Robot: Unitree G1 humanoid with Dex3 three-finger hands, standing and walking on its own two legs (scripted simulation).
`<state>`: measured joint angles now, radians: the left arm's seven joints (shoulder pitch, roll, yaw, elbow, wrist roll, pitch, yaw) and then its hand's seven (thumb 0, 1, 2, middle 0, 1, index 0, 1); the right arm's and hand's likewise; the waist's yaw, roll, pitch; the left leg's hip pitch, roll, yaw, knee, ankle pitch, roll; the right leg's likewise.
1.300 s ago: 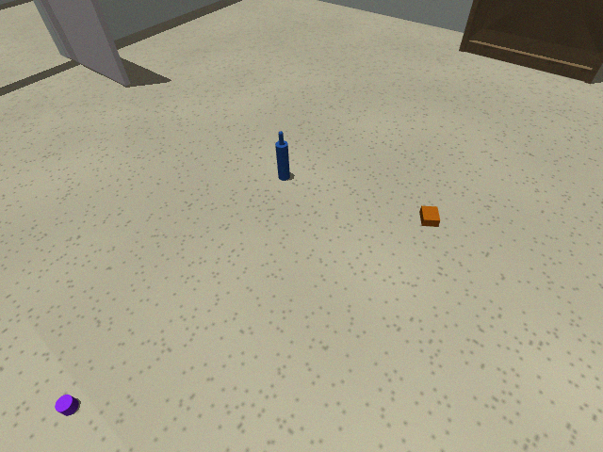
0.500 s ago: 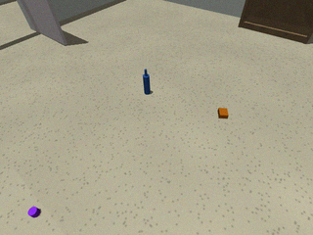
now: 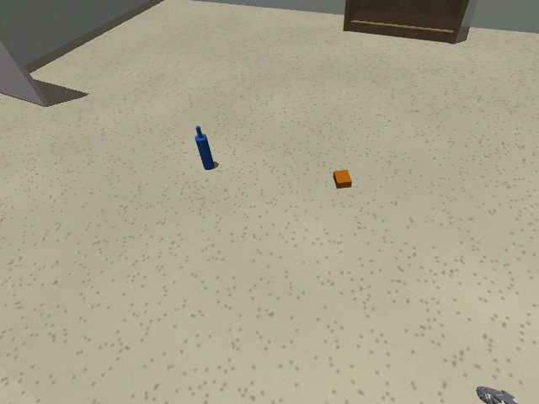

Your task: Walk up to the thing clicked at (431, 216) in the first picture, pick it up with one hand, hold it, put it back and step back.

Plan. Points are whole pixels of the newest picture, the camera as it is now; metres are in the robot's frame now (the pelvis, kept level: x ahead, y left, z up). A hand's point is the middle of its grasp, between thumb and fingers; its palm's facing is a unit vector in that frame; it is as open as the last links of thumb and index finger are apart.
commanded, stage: walk up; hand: left
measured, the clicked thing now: (342, 179) +1.26 -0.30 -0.75
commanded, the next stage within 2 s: none
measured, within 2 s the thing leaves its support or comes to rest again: neither
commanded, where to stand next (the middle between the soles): +0.99 +0.07 m, yaw -90 degrees
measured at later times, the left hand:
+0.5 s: hand (157, 300) +0.34 +0.26 -0.13, palm faces -0.36 -0.81 -0.46, open 7.4 cm
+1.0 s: hand (237, 154) +0.77 +0.13 -0.13, palm faces -0.65 -0.56 -0.52, open 7.4 cm
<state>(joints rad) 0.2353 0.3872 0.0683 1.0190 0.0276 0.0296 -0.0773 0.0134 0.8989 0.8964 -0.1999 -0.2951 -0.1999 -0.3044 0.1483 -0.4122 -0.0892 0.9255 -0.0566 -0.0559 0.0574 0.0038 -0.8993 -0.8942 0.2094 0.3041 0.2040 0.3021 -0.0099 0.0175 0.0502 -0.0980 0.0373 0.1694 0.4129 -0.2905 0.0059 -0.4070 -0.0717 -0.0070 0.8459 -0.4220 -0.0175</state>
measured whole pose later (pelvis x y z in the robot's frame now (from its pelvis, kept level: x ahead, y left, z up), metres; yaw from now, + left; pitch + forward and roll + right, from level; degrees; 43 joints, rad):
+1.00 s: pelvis +0.47 +0.02 -0.03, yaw -43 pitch -2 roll +1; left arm 0.21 0.44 0.06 0.80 -0.02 -0.06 0.03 0.01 0.90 0.90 -0.20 -0.30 -0.20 -0.30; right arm 0.39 -0.42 -0.09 0.71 -0.06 0.05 0.08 0.01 -0.90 -0.90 0.21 0.30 0.20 0.30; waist -0.13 0.06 0.13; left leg -0.19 0.00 0.25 0.79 -0.47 0.03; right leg -0.43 -0.03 -0.14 0.67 -0.21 -0.07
